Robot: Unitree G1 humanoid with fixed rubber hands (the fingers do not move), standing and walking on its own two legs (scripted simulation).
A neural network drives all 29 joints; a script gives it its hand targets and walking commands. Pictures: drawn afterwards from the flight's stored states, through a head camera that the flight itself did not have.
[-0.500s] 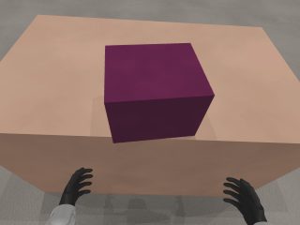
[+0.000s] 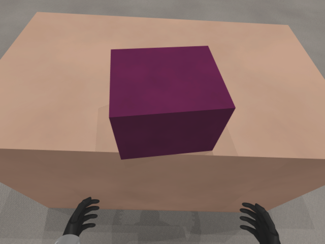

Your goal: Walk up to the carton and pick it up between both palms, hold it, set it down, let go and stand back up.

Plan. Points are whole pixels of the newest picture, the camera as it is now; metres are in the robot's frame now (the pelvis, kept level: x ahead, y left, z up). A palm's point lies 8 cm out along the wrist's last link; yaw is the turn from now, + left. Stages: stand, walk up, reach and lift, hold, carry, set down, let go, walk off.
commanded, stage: let go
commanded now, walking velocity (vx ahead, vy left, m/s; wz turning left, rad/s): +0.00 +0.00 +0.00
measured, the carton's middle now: (164, 102) +0.46 +0.02 +0.06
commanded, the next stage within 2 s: stand in 0.48 s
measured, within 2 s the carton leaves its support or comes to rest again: neither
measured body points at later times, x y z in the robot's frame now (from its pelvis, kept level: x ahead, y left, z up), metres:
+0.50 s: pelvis +0.00 +0.00 +0.00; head +0.06 +0.02 +0.45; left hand +0.16 +0.23 -0.09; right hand +0.17 -0.23 -0.08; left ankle +0.00 +0.10 -0.75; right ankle -0.03 -0.11 -0.75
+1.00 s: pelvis -0.02 -0.01 -0.01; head -0.02 +0.01 +0.44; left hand +0.12 +0.28 -0.09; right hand +0.14 -0.30 -0.08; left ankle +0.01 +0.10 -0.75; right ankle -0.03 -0.11 -0.75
